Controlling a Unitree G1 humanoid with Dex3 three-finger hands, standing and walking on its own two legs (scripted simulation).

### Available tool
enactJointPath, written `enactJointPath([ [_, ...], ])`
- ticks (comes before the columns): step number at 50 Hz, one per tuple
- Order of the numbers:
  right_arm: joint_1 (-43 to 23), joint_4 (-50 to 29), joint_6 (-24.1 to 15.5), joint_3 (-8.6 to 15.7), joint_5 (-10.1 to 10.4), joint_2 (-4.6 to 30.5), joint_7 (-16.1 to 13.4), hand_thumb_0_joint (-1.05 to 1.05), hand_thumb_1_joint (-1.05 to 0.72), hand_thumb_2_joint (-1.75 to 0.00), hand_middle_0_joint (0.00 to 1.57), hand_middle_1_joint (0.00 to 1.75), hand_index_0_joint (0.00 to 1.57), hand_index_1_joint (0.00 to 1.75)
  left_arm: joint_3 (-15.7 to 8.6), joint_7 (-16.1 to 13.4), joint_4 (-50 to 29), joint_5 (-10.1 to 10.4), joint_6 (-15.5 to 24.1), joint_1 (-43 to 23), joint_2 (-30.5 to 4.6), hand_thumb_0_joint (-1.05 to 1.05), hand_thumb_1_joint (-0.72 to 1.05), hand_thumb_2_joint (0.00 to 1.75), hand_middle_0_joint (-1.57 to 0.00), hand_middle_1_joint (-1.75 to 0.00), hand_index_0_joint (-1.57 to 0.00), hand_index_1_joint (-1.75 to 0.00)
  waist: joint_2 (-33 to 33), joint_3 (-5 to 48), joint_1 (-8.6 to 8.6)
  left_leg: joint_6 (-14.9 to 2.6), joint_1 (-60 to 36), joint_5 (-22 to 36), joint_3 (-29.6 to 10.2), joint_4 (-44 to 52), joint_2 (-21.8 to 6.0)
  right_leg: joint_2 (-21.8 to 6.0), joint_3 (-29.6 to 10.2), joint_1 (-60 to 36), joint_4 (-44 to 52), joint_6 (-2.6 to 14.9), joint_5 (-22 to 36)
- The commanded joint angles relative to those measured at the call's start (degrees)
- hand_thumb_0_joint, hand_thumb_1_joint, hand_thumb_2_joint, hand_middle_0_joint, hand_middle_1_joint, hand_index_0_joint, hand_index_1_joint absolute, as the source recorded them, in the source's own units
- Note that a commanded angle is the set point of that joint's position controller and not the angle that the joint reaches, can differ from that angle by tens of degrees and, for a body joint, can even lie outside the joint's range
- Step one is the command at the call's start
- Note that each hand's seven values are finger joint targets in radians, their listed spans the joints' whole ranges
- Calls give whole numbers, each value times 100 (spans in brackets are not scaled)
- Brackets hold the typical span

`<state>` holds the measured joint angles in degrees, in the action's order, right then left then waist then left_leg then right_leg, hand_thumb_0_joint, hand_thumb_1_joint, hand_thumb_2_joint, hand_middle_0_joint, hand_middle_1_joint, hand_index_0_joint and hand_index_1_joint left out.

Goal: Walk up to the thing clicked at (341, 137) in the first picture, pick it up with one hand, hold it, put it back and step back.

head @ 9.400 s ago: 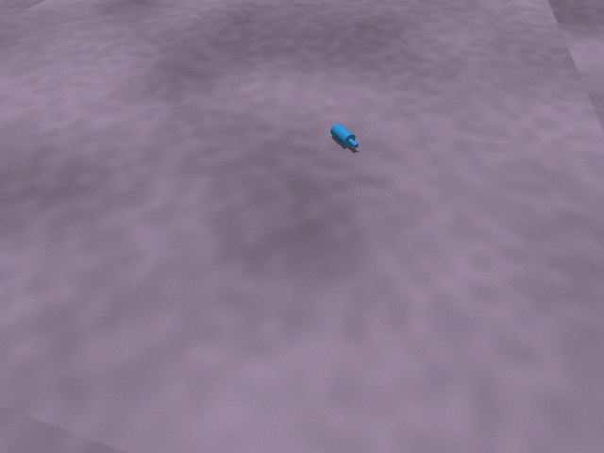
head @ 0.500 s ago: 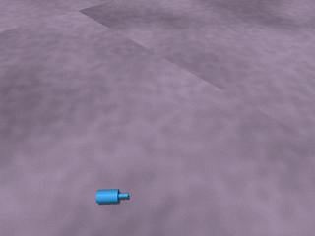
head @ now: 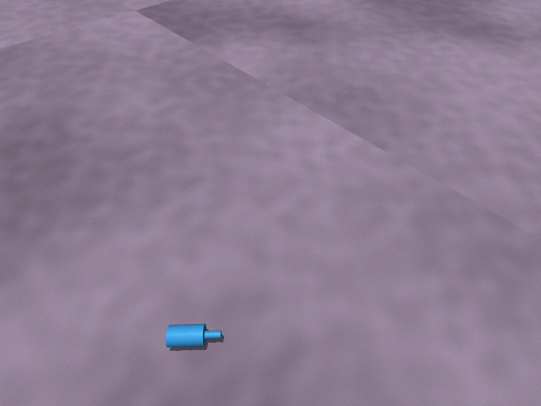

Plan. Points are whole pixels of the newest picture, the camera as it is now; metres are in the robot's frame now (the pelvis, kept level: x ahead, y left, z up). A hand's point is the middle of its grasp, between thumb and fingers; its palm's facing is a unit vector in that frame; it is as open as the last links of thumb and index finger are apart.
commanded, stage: stand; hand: left
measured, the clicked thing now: (194, 335) +0.48 +0.30 -0.75
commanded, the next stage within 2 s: walk up in 1.46 s
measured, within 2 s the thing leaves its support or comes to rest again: neither
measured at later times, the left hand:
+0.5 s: hand out of the picture +0.11 +0.25 -0.16, palm faces -0.02 -0.94 -0.33, open 7.4 cm
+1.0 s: hand out of the picture +0.09 +0.24 -0.16, palm faces -0.02 -0.94 -0.33, open 7.4 cm
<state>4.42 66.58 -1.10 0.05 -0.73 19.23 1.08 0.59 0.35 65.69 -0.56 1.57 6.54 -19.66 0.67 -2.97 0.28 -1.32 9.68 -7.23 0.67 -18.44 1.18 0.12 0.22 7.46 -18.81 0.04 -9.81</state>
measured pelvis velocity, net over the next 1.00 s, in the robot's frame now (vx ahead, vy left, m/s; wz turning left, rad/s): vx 0.02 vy -0.01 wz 0.00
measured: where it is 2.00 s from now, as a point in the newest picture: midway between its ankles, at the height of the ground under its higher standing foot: outside the picture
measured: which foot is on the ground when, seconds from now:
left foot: down 0.00-1.00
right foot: down 0.00-1.00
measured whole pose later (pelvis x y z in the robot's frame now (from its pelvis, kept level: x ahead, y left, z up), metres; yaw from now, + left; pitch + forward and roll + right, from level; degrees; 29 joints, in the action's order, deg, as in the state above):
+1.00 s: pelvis +0.02 -0.01 +0.00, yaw +0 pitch -2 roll +0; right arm 5.0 66.2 -1.0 -0.3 -0.6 19.7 0.3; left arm -0.3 0.1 65.6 -0.5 1.0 6.2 -19.6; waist 0.2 -2.8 0.3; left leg -0.3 6.4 -8.3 0.2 -16.9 0.3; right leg 1.0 0.5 3.8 -16.5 1.0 -10.5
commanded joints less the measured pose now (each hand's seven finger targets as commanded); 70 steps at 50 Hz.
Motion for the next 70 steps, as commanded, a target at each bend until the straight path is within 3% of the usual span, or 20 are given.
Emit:
enactJointPath([
  [1,-312,-354,-103,223,32,1216,-94,0,-90,-90,20,30,20,30,-198,-69,-340,4,99,-200,-1206,0,90,90,-20,-30,-20,-30,-91,490,11,5,-284,46,-764,376,-838,-763,-652,40,394,112,79],
  [2,-266,-346,-116,223,32,1227,-101,0,-90,-90,20,30,20,30,-204,-72,-348,7,103,-222,-1204,0,90,90,-20,-30,-20,-30,-117,625,21,9,-337,297,-747,331,-853,-779,-652,-83,363,119,291],
  [4,-276,-318,-101,215,36,1227,-102,0,-90,-90,20,30,20,30,-205,-79,-341,17,97,-217,-1186,0,90,90,-20,-30,-20,-30,-136,461,8,4,-168,-28,-779,398,-829,-752,-622,-79,403,101,94],
  [7,-307,-336,-108,215,32,1226,-106,0,-90,-90,20,30,20,30,-207,-81,-349,6,100,-246,-1182,0,90,90,-20,-30,-20,-30,-78,573,11,13,-320,517,-740,311,-858,-768,-609,-122,385,96,445],
  [8,-275,-322,-109,211,39,1234,-111,0,-90,-90,20,30,20,30,-210,-76,-338,23,94,-206,-1182,0,90,90,-20,-30,-20,-30,-103,541,7,11,-316,404,-735,323,-843,-762,-621,-126,409,94,376],
  [10,-327,-326,-115,221,41,1278,-119,0,-90,-90,20,30,20,30,-209,-80,-351,15,90,-234,-1138,0,90,90,-20,-30,-20,-30,-173,688,-13,1,-444,772,-731,264,-880,-783,-587,-249,345,94,704],
  [15,-225,-312,-114,204,43,1247,-147,0,-90,-90,20,30,20,30,-253,-88,-343,28,72,-305,-1204,0,90,90,-20,-30,-20,-30,-80,678,24,17,-427,894,-708,283,-871,-783,-562,-347,339,89,828],
  [19,-261,-331,-127,207,37,1276,-162,0,-90,-90,20,30,20,30,-255,-87,-348,28,69,-265,-1176,0,90,90,-20,-30,-20,-30,-132,785,-11,17,-630,1351,-679,216,-917,-794,-542,-409,310,83,1165],
  [24,-289,-334,-113,190,32,1267,-180,0,-90,-90,20,30,20,30,-272,-88,-342,27,35,-328,-1160,0,90,90,-20,-30,-20,-30,-154,603,-6,38,-514,1021,-674,306,-892,-782,-555,-336,397,83,867],
  [30,-322,-361,-121,203,48,1266,-173,0,-90,-90,20,30,20,30,-277,-108,-358,20,60,-304,-1172,0,90,90,-20,-30,-20,-30,-103,722,-5,27,-707,1423,-675,222,-934,-811,-535,-443,357,83,1354],
  [34,-280,-381,-103,197,36,1235,-174,0,-90,-90,20,30,20,30,-282,-111,-385,19,59,-366,-1201,0,90,90,-20,-30,-20,-30,-38,659,27,35,-654,1199,-632,250,-910,-822,-556,-401,412,92,1224],
  [38,-339,-396,-79,212,36,1259,-168,0,-90,-90,20,30,20,30,-280,-113,-366,6,43,-299,-1203,0,90,90,-20,-30,-20,-30,-110,458,-8,28,-508,629,-668,340,-888,-789,-567,-277,532,86,647],
  [44,-281,-412,-97,200,46,1248,-162,0,-90,-90,20,30,20,30,-280,-101,-392,12,63,-314,-1222,0,90,90,-20,-30,-20,-30,-94,601,12,6,-601,806,-660,306,-895,-812,-604,-336,504,118,877],
  [63,-54,-393,-89,164,23,1217,-155,0,-90,-90,20,30,20,30,-281,-82,-367,21,41,-223,-1289,0,90,90,-20,-30,-20,-30,-68,311,12,28,-388,234,-714,433,-850,-759,-634,-134,588,142,221],
  [70,-63,-424,-92,185,27,1272,-153,0,-90,-90,20,30,20,30,-265,-82,-390,-4,48,-137,-1260,0,90,90,-20,-30,-20,-30,-58,453,-12,15,-501,345,-709,352,-860,-774,-639,-179,593,146,376],
])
